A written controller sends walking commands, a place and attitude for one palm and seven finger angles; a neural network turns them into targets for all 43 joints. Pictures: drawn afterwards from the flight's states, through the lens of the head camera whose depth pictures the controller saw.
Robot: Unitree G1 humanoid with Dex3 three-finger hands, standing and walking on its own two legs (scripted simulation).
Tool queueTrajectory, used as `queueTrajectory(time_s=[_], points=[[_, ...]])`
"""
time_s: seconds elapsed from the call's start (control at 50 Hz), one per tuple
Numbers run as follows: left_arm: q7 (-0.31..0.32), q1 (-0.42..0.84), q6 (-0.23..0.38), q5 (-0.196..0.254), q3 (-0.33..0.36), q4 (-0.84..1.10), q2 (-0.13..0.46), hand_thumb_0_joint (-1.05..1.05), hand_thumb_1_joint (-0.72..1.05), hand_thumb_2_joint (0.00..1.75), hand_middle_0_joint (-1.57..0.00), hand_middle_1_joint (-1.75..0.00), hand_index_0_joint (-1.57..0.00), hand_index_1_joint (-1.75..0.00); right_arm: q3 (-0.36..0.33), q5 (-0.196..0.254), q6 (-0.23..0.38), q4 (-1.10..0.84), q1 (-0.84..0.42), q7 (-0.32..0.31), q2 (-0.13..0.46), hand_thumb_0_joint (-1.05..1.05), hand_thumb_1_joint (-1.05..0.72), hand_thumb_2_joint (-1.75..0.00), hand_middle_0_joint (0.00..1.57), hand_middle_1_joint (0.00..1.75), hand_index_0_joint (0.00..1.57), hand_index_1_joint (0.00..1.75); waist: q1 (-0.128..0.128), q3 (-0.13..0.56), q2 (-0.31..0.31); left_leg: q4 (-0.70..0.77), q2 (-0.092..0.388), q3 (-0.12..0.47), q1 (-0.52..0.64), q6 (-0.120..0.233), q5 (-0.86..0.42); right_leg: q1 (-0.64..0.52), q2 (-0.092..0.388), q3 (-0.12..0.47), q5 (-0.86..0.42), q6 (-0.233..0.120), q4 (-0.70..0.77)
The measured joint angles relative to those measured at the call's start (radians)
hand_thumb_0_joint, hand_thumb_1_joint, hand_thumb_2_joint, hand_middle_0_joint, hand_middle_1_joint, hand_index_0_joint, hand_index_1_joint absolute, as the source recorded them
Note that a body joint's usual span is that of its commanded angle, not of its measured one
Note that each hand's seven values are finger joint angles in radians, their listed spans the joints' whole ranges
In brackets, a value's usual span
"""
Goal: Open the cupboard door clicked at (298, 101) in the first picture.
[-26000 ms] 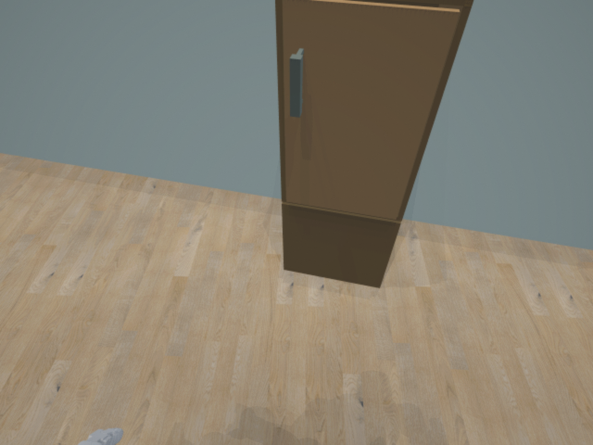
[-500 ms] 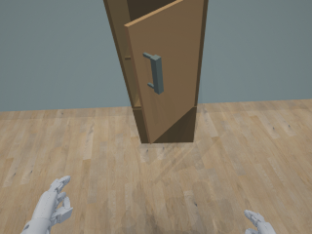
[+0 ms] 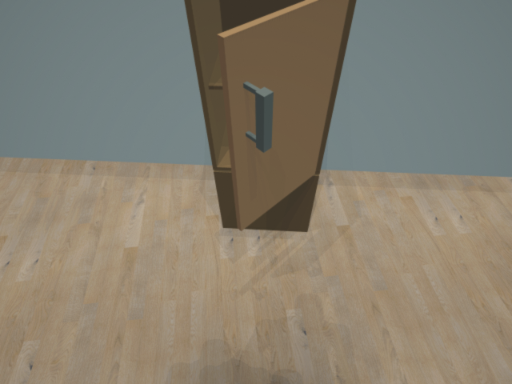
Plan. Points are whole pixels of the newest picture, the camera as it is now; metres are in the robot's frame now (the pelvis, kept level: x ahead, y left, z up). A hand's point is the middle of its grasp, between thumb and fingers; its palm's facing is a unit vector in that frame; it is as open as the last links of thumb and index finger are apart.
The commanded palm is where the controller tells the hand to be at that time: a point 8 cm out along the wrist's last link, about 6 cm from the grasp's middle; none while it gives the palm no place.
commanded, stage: let the arm hang, fingers relaxed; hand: left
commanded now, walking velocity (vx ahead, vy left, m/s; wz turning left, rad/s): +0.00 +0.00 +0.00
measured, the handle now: (256, 117) +0.60 +0.03 +0.08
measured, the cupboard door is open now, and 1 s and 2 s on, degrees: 47 47 47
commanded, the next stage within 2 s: look to check the result in 0.44 s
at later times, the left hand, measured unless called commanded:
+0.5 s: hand out of the picture +0.09 +0.21 -0.16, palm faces +0.01 -0.97 -0.26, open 7.4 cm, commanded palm none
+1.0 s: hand out of the picture +0.13 +0.22 -0.15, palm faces +0.00 -0.95 -0.31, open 7.4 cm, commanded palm none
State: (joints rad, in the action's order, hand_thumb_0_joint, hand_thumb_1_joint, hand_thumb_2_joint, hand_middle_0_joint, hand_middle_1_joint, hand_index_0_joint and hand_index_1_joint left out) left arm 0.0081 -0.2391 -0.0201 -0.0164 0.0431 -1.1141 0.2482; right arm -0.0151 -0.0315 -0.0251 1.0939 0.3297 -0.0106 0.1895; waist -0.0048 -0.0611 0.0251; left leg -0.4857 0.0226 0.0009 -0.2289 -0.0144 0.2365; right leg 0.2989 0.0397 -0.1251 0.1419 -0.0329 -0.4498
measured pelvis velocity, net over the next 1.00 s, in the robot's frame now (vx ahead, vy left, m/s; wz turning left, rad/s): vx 0.06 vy -0.01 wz -0.01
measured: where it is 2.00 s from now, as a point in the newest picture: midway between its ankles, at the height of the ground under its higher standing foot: outside the picture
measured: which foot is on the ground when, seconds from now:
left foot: down 0.00-1.00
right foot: down 0.00-1.00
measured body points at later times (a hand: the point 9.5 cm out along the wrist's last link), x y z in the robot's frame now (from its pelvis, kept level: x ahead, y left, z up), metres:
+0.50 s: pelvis +0.03 +0.00 +0.01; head +0.05 -0.01 +0.46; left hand +0.09 +0.26 -0.14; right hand +0.07 -0.26 -0.15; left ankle +0.02 +0.13 -0.74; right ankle +0.07 -0.11 -0.74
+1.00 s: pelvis +0.06 -0.01 +0.01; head +0.08 -0.02 +0.46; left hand +0.13 +0.27 -0.13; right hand +0.11 -0.28 -0.15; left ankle +0.02 +0.13 -0.74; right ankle +0.07 -0.11 -0.74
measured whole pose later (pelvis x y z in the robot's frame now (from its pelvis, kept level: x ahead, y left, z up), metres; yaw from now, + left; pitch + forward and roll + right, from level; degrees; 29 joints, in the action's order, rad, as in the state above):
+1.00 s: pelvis +0.06 -0.01 +0.01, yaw +0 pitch -1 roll +0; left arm 0.01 -0.11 0.03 -0.01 0.02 -1.14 0.27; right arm 0.00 -0.02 0.00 1.13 0.14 -0.01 0.28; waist 0.00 -0.06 0.03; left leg -0.30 0.04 -0.01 -0.06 -0.04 0.23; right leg 0.17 0.01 -0.12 0.16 -0.03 -0.34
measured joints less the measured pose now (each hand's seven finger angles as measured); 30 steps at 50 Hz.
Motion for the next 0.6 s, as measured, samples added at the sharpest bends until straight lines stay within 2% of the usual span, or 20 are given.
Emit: queueTrajectory(time_s=[0.16, 0.38, 0.6], points=[[0.001, 0.042, 0.013, 0.000, 0.002, -0.008, -0.006, 0.01, 0.91, 0.90, -0.20, -0.30, -0.20, -0.30, 0.001, 0.000, 0.014, 0.012, -0.040, 0.000, -0.003, 0.00, -0.91, -0.90, 0.20, 0.30, 0.20, 0.30, 0.007, 0.016, 0.001, 0.034, -0.013, -0.010, 0.032, 0.003, -0.007, -0.016, 0.011, 0.014, -0.006, 0.011, 0.007], [-0.005, 0.081, 0.030, -0.001, -0.010, -0.015, -0.028, 0.01, 0.91, 0.90, -0.20, -0.30, -0.20, -0.30, 0.000, 0.004, 0.028, 0.013, -0.107, -0.003, 0.033, 0.00, -0.91, -0.90, 0.20, 0.30, 0.20, 0.30, 0.005, 0.008, -0.011, 0.082, -0.011, -0.014, 0.075, 0.000, -0.007, -0.047, 0.007, 0.018, 0.003, 0.015, 0.031], [-0.003, 0.106, 0.040, 0.003, -0.014, -0.028, -0.010, 0.01, 0.91, 0.90, -0.20, -0.30, -0.20, -0.30, 0.004, 0.006, 0.029, 0.024, -0.159, -0.007, 0.067, 0.00, -0.91, -0.90, 0.20, 0.30, 0.20, 0.30, 0.004, -0.001, -0.007, 0.130, 0.001, -0.006, 0.123, -0.011, -0.008, -0.091, -0.006, 0.007, 0.013, 0.009, 0.067]])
